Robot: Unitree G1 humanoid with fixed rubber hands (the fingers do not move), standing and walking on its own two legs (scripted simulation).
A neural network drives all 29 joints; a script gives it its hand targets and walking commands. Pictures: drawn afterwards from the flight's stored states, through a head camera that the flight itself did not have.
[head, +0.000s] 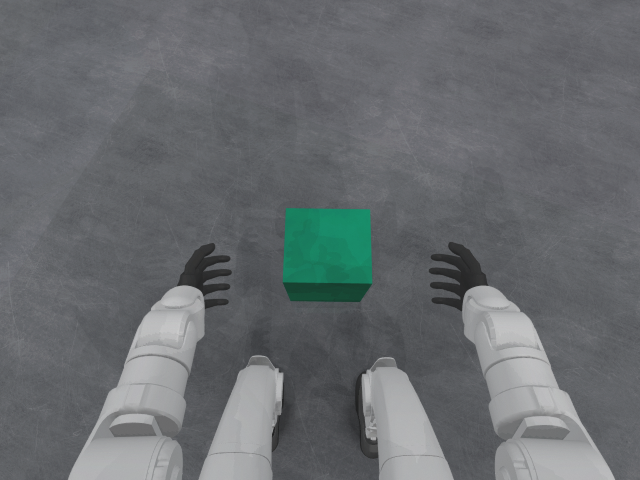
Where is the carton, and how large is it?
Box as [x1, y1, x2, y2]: [283, 208, 371, 301]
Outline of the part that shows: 286,208 283,283 290,300 359,301 371,284 369,209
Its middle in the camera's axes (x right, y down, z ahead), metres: +0.02 +0.06 +1.00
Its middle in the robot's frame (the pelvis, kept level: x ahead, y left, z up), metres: +0.50 +0.00 -0.55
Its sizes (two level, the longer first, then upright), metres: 0.197 0.176 0.264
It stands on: the floor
